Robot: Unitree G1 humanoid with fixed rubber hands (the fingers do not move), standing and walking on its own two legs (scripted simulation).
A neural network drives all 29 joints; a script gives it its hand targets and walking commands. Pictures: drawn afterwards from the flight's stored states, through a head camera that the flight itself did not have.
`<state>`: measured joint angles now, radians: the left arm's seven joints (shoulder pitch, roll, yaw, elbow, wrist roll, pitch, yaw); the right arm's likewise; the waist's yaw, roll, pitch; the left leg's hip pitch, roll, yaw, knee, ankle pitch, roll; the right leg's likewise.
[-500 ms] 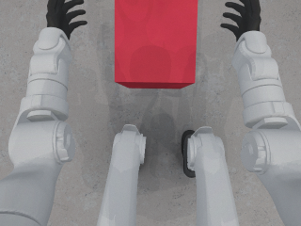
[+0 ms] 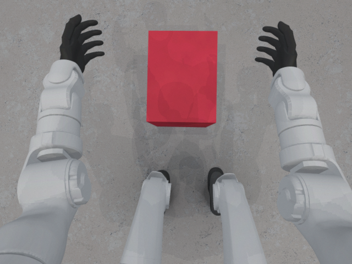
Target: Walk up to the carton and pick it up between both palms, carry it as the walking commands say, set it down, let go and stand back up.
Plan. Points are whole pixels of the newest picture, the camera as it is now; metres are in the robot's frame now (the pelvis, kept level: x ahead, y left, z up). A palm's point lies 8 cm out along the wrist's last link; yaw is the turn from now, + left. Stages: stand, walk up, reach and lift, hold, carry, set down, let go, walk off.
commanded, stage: set down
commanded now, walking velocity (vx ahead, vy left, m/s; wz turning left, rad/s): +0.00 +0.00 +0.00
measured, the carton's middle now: (181, 87) +0.54 +0.04 -0.48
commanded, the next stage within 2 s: let go in 0.22 s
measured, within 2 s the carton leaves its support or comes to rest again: neither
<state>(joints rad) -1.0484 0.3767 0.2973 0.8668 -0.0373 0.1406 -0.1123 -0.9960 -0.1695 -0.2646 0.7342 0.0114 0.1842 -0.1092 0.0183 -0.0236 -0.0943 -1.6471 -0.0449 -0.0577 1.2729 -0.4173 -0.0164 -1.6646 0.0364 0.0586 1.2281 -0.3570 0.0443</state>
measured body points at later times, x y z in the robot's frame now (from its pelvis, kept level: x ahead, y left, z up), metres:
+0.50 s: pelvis +0.03 +0.00 +0.08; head +0.30 +0.02 +0.44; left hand +0.42 +0.27 -0.05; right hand +0.43 -0.18 -0.05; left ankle +0.06 +0.12 -0.59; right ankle +0.08 -0.13 -0.59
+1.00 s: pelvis +0.09 +0.00 +0.15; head +0.16 +0.00 +0.60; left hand +0.27 +0.24 +0.07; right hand +0.28 -0.23 +0.06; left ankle +0.06 +0.12 -0.59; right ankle +0.08 -0.13 -0.59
